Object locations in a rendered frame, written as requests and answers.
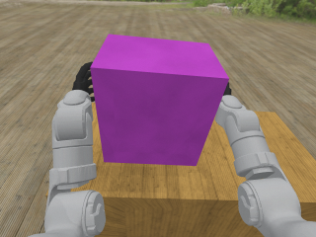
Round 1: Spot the right robot forearm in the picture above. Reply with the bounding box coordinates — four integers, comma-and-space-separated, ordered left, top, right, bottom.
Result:
215, 95, 301, 215

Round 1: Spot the robot right upper arm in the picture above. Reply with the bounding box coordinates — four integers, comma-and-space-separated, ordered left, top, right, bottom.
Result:
237, 177, 316, 237

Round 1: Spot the robot left upper arm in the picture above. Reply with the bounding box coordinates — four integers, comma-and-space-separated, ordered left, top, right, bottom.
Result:
28, 190, 106, 237

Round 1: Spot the carton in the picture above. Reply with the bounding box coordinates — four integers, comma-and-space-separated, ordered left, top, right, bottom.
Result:
90, 34, 229, 166

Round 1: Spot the left robot forearm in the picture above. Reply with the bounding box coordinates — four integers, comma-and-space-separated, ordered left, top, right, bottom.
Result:
44, 90, 97, 231

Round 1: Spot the right robot hand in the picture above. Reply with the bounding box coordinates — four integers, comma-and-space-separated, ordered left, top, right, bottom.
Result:
223, 82, 232, 96

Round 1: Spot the pedestal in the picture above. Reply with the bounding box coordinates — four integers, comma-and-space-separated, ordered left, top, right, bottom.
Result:
45, 103, 316, 237

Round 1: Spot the left robot hand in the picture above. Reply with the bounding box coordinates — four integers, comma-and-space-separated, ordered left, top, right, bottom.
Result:
72, 61, 95, 102

